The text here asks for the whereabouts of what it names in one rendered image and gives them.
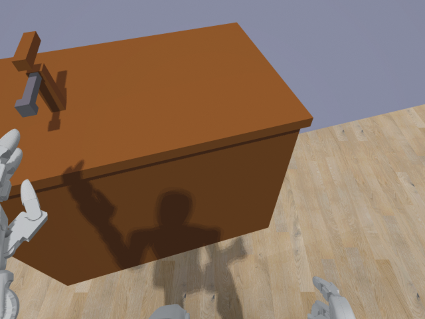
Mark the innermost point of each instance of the counter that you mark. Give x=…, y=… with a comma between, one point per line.
x=146, y=148

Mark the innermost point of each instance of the tap lever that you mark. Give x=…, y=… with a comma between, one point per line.
x=26, y=106

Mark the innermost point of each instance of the left robot hand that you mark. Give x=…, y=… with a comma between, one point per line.
x=28, y=223

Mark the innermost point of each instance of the left robot forearm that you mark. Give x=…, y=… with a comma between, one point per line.
x=9, y=302

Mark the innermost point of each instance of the robot left thigh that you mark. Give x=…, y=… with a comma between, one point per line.
x=170, y=312

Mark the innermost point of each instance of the right robot hand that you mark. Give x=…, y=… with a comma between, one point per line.
x=339, y=307

